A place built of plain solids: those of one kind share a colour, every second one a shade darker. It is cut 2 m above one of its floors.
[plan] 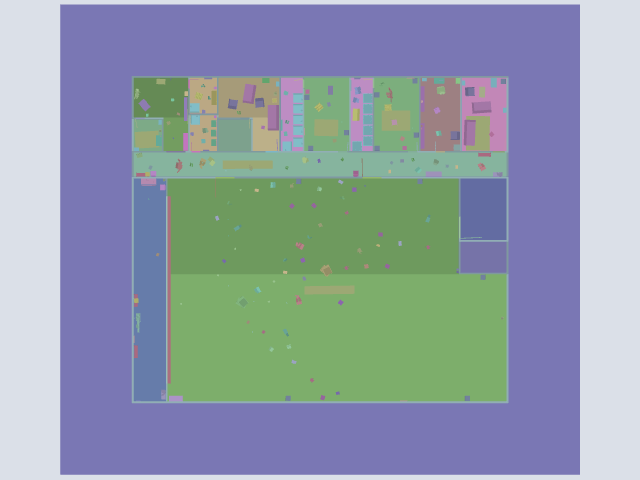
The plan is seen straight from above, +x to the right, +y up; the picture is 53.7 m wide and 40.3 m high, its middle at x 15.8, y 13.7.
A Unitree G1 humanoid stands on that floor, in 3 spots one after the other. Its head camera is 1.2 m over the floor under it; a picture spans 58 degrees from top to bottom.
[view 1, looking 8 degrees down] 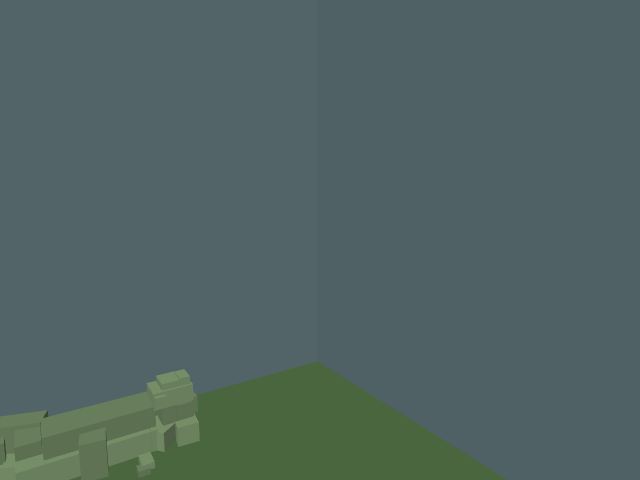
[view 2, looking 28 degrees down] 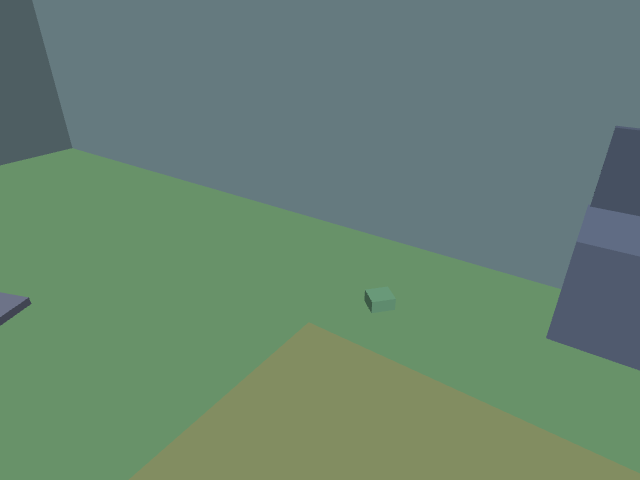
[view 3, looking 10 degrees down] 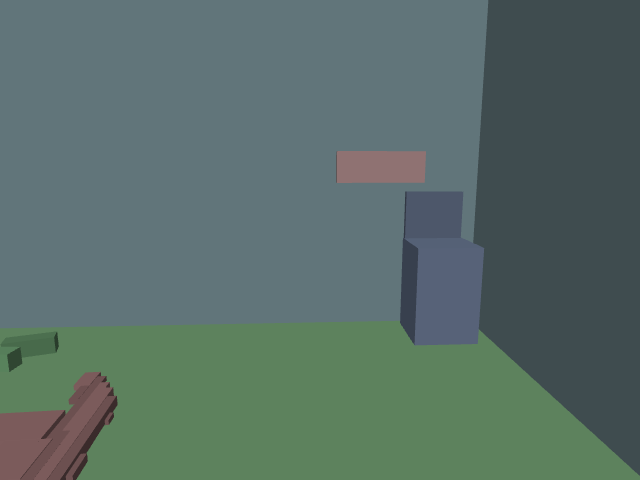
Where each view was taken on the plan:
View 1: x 2.44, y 25.80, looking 146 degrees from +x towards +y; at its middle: wall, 2.75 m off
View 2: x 16.12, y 22.93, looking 34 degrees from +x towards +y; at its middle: floor_changing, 2.58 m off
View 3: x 22.77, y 24.12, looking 87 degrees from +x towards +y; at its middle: wall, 3.25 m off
